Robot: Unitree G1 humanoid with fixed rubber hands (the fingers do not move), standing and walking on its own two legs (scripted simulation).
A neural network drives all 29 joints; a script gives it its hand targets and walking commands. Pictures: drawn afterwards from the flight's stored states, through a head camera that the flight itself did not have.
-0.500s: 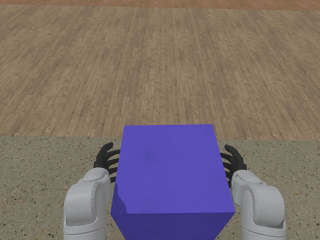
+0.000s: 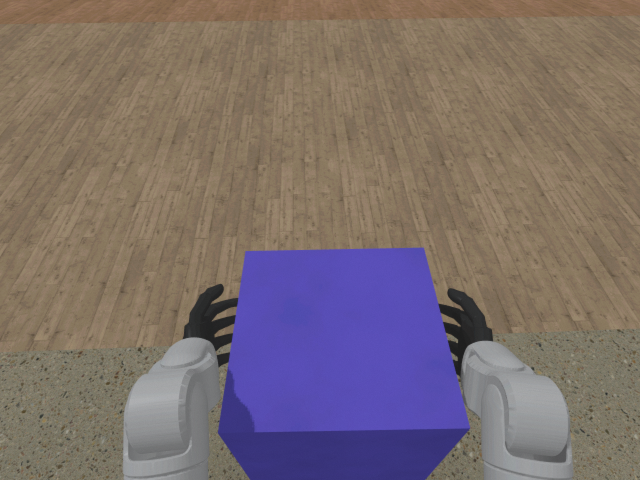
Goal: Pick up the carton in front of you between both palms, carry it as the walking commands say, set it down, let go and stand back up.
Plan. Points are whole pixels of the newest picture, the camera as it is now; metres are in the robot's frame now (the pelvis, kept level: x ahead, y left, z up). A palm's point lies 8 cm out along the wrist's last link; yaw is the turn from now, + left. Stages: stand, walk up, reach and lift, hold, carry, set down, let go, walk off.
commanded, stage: carry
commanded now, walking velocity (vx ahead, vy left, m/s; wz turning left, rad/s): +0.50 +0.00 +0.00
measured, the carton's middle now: (336, 375) +0.27 +0.00 +0.02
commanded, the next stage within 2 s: none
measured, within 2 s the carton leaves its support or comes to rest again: neither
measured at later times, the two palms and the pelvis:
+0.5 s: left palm (230, 173) +0.61 +0.17 +0.10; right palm (402, 174) +0.60 -0.13 +0.10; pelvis +0.35 +0.02 -0.01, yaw -1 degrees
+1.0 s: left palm (255, 47) +1.01 +0.16 +0.18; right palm (383, 51) +1.01 -0.14 +0.17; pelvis +0.67 +0.01 -0.01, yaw +0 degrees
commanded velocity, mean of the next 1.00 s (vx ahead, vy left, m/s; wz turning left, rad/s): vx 0.50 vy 0.00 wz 0.00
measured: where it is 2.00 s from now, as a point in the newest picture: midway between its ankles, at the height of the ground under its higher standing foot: (320, 236)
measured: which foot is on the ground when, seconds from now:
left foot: down 0.00-0.00, up 0.02-0.46, down 0.48-1.00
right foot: down 0.00-0.52, up 0.54-0.96, down 0.98-1.00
